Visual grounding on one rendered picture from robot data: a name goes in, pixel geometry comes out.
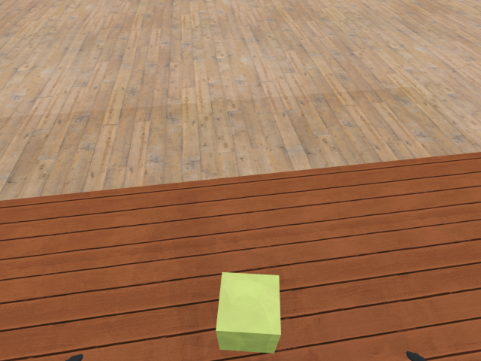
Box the carton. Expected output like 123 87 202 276
216 272 281 353

